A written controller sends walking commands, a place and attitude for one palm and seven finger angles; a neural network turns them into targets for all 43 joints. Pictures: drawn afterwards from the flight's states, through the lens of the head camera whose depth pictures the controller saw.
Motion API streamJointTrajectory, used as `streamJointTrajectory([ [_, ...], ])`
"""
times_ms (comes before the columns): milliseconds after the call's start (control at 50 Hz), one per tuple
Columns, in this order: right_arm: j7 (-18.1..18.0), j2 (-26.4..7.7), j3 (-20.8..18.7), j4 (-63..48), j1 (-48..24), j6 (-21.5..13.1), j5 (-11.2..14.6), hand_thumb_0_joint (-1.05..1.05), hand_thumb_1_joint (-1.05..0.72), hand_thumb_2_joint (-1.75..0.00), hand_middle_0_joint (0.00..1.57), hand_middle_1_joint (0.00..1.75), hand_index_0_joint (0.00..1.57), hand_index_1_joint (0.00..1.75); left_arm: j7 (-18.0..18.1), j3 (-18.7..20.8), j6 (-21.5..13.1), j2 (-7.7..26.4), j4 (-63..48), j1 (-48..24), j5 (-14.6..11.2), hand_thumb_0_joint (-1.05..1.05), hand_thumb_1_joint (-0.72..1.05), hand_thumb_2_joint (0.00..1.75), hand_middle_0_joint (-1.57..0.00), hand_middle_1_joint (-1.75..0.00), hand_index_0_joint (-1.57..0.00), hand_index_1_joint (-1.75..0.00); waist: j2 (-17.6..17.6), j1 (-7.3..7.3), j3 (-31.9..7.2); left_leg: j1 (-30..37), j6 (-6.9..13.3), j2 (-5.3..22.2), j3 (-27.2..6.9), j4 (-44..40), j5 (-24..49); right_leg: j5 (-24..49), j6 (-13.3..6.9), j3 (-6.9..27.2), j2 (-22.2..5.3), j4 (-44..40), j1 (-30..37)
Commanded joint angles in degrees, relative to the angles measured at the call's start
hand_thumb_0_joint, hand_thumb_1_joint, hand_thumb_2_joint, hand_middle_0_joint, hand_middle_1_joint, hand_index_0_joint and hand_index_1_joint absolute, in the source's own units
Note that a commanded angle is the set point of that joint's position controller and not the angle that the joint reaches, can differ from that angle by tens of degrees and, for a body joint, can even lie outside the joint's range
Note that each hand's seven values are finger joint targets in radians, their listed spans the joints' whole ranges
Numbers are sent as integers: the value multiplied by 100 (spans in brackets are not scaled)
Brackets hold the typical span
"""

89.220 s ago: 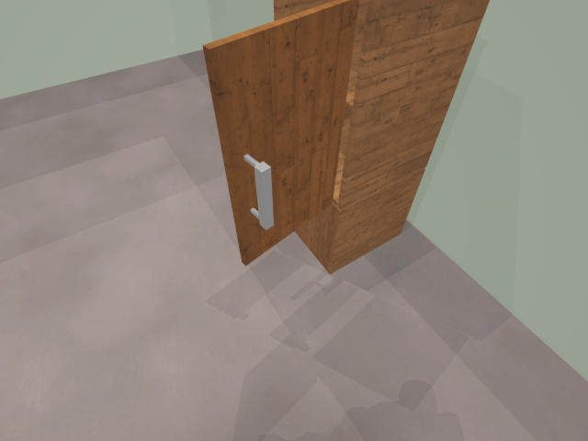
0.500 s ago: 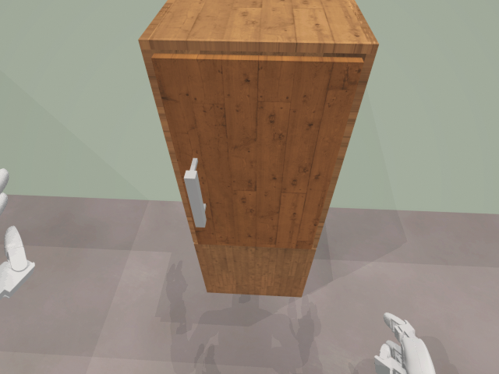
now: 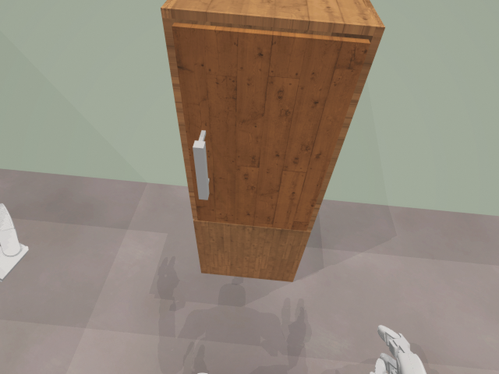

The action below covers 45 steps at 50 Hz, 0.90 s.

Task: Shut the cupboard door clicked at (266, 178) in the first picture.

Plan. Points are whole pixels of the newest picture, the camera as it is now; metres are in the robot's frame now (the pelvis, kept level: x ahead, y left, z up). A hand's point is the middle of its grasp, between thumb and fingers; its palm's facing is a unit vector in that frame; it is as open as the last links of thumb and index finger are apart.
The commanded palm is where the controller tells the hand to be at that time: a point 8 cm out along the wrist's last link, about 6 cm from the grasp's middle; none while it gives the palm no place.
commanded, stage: step back with the hand held close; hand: left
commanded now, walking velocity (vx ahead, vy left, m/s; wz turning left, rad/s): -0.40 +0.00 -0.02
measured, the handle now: (203, 166) +0.59 +0.13 -0.05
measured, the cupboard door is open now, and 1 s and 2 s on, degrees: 0 0 0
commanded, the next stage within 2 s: stop stepping back and stand still in 0.60 s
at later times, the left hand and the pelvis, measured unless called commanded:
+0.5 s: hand out of the picture +0.10 +0.29 +0.20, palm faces +0.56 -0.70 -0.44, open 7.4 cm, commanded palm +0.04 +0.31 +0.19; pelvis -0.07 -0.01 -0.01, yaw +6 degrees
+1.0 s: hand out of the picture +0.02 +0.26 +0.19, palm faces +0.37 -0.82 -0.44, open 7.4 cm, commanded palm -0.02 +0.30 +0.19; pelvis -0.19 +0.01 +0.01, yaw -5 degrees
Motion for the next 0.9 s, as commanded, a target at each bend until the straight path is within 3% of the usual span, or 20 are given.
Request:
streamJointTrajectory([
  [0, -65, -885, -394, -966, -681, -417, -8, 0, -90, -90, 20, 30, 20, 30, 42, 948, -420, 1041, -1086, 12, 0, 0, 90, 90, -20, -30, -20, -30, 981, 131, -676, -2661, 489, 1020, -987, -2030, -2943, 399, -28, 248, 262, 1005, 2929],
  [40, -51, -871, -415, -940, -605, -434, -26, 0, -90, -90, 20, 30, 20, 30, 9, 962, -435, 997, -995, -7, 47, 0, 90, 90, -20, -30, -20, -30, 807, 105, -403, -3051, 499, 878, -875, -1700, -3128, 569, -111, 541, 188, 993, 2902],
  [120, 51, -731, -419, -841, -538, -442, -62, 0, -90, -90, 20, 30, 20, 30, 15, 809, -403, 1061, -1337, -252, -48, 0, 90, 90, -20, -30, -20, -30, -233, 59, -499, -1427, 37, 139, -270, -102, -2374, -762, -553, 1785, -795, -735, 925],
  [180, 130, -544, -376, -648, -518, -282, -86, 0, -90, -90, 20, 30, 20, 30, 147, 764, -350, 1211, -1339, -403, -103, 0, 90, 90, -20, -30, -20, -30, -888, -18, -599, 277, -178, -90, -63, 661, -1371, -1813, -753, 1684, -1313, -1748, -612],
  [240, 79, -636, -396, -655, -487, -173, -34, 0, -90, -90, 20, 30, 20, 30, 195, 806, -370, 1231, -1347, -308, -136, 0, 90, 90, -20, -30, -20, -30, -333, -96, -591, 661, -37, 102, -395, -58, -1676, -2283, -455, 885, -811, -1419, -1109],
  [260, 26, -737, -423, -690, -457, -179, -44, 0, -90, -90, 20, 30, 20, 30, 206, 852, -405, 1252, -1447, -278, -149, 0, 90, 90, -20, -30, -20, -30, 402, -126, -508, 311, 101, 432, -866, -874, -2077, -2223, -313, 575, -438, -855, -906],
  [300, -63, -787, -427, -800, -714, -317, -57, 0, -90, -90, 20, 30, 20, 30, 168, 948, -471, 1088, -1655, -215, -115, 0, 90, 90, -20, -30, -20, -30, 1946, 35, -764, -1751, 616, 1770, -2240, -2805, -3391, -1173, 10, -135, 561, 1990, 1274],
  [360, -13, -676, -584, -706, -882, -570, -33, 0, -90, -90, 20, 30, 20, 30, 105, 1156, -476, 1341, -1595, -263, -250, 0, 90, 90, -20, -30, -20, -30, 1154, 171, -1177, -963, 543, 1810, -1405, -2102, -1969, -1725, -77, 120, 486, 2362, 1198],
  [420, 80, -627, -484, -648, -906, -668, -7, 0, -90, -90, 20, 30, 20, 30, 39, 793, -359, 962, -1119, 380, -367, 0, 90, 90, -20, -30, -20, -30, 1595, 154, -618, -653, 175, 1632, -679, -2035, -2200, -1849, -260, -251, 292, 721, 1053],
  [460, 92, -616, -454, -515, -792, -619, -125, 0, -90, -90, 20, 30, 20, 30, -26, 826, -440, 1174, -1246, 117, -329, 0, 90, 90, -20, -30, -20, -30, 936, 64, -326, -62, -101, 1360, -398, -1442, -1867, -1777, -514, 613, -158, -597, 337],
  [500, 97, -420, -337, -411, -666, -611, -199, 0, -90, -90, 20, 30, 20, 30, 44, 785, -616, 1374, -1395, -547, -197, 0, 90, 90, -20, -30, -20, -30, -359, 8, -439, 1085, -501, 531, 371, 148, -740, -604, -928, 2197, -1292, -1789, -939],
  [540, 71, -399, -379, -403, -720, -589, -77, 0, -90, -90, 20, 30, 20, 30, 38, 313, -433, 1239, -1458, -1193, -96, 0, 90, 90, -20, -30, -20, -30, -1259, -42, -763, 1493, -502, 159, 410, 711, -387, 462, -754, 1742, -1276, -1615, -895],
  [580, -20, -424, -326, -438, -827, -514, -79, 0, -90, -90, 20, 30, 20, 30, 3, 477, -292, 1397, -1603, -1415, -100, 0, 90, 90, -20, -30, -20, -30, -726, -80, -606, 1585, -459, 115, 413, -27, 565, 1494, -467, 1047, -840, -1019, -751],
  [620, -87, -591, -332, -521, -921, -482, -34, 0, -90, -90, 20, 30, 20, 30, -98, 506, -284, 1216, -1386, -1266, -141, 0, 90, 90, -20, -30, -20, -30, 694, 19, -524, 1331, -252, 747, -69, -1498, 1304, 558, -25, 288, 204, -278, -192],
  [660, -33, -732, -443, -668, -973, -520, -108, 0, -90, -90, 20, 30, 20, 30, -182, 817, -363, 1269, -1256, -692, -206, 0, 90, 90, -20, -30, -20, -30, 2096, 132, -1116, 524, 184, 1947, -1307, -2903, -365, -1672, 7, -36, 679, 1533, 859],
  [680, 25, -703, -457, -676, -977, -542, -196, 0, -90, -90, 20, 30, 20, 30, -211, 903, -354, 1160, -1321, -430, -226, 0, 90, 90, -20, -30, -20, -30, 1934, 194, -1355, -15, 368, 2282, -1542, -3117, -1534, -1953, -49, 121, 621, 2477, 1233],
  [720, 145, -596, -455, -798, -833, -559, -109, 0, -90, -90, 20, 30, 20, 30, -203, 752, -306, 952, -1670, 24, -322, 0, 90, 90, -20, -30, -20, -30, 1238, 231, -1388, 708, 226, 1861, -757, -2824, -1635, -1953, -155, -187, 488, 2205, 742],
  [820, 132, -588, -276, -941, -657, -504, -108, 0, -90, -90, 20, 30, 20, 30, -108, 605, 82, 958, -1793, 490, -441, 0, 90, 90, -20, -30, -20, -30, 1631, 113, -917, 394, -396, 1112, 56, -2817, -2387, -1841, -259, -972, 654, -438, 1743],
  [860, 94, -557, -271, -923, -584, -389, -148, 0, -90, -90, 20, 30, 20, 30, -71, 923, 177, 1404, -1760, 553, -379, 0, 90, 90, -20, -30, -20, -30, 698, 64, -804, 637, -484, 481, 553, -1342, -1619, -1496, -553, -239, -77, -1619, 1354],
  [880, 100, -509, -238, -836, -545, -302, -190, 0, -90, -90, 20, 30, 20, 30, -55, 908, 176, 1438, -1746, 333, -370, 0, 90, 90, -20, -30, -20, -30, -108, 41, -704, 949, -476, 304, 484, 87, -947, -1726, -991, 922, -1001, -2111, 445],
])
